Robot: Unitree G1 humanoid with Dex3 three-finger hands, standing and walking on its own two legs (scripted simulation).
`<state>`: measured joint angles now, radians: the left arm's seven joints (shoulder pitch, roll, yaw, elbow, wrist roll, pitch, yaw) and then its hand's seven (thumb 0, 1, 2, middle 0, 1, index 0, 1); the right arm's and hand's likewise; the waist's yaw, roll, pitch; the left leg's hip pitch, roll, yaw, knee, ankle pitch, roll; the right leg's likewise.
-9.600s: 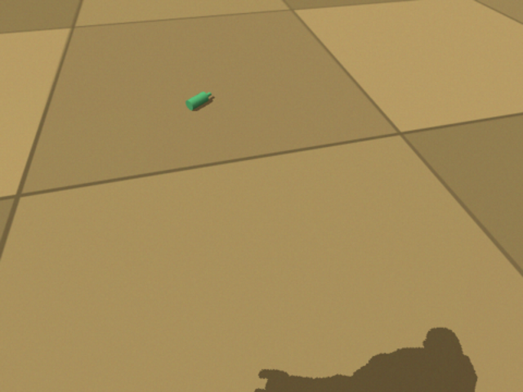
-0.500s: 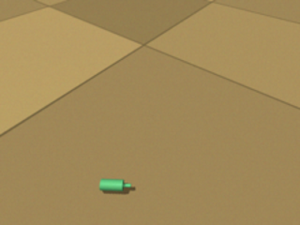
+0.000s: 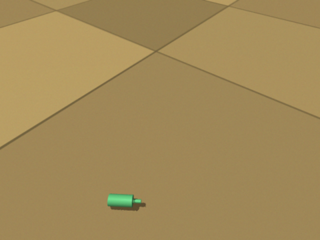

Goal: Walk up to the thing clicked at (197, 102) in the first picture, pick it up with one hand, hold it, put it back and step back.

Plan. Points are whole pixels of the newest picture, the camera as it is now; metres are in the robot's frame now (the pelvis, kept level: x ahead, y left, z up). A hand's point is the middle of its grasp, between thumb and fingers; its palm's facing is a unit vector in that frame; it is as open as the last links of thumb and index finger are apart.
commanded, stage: walk up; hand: left
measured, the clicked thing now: (125, 200) +0.47 +0.22 -0.74
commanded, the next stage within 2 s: none
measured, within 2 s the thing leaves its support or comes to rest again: neither
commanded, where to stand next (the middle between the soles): +0.09 +0.01 m, yaw -1 degrees
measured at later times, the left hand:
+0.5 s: hand out of the picture +0.14 +0.26 -0.15, palm faces +0.00 -0.93 -0.37, open 7.4 cm
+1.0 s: hand out of the picture +0.13 +0.27 -0.15, palm faces +0.03 -0.94 -0.33, open 7.4 cm
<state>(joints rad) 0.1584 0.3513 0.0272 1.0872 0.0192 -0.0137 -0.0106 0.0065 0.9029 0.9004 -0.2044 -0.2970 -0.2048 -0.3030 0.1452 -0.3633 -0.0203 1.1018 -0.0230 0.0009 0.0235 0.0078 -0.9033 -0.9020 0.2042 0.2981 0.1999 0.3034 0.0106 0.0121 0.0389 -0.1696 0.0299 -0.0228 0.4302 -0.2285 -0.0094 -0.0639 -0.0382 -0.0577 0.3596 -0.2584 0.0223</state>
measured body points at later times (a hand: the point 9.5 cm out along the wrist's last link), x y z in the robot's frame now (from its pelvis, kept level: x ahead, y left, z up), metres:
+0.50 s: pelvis +0.05 +0.01 -0.01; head +0.08 -0.01 +0.44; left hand +0.14 +0.31 -0.13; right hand +0.12 -0.30 -0.15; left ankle +0.01 +0.13 -0.74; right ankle +0.08 -0.11 -0.74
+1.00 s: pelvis +0.05 +0.02 +0.00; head +0.06 +0.02 +0.45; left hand +0.13 +0.32 -0.13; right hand +0.16 -0.28 -0.12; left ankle +0.02 +0.14 -0.74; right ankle +0.08 -0.11 -0.74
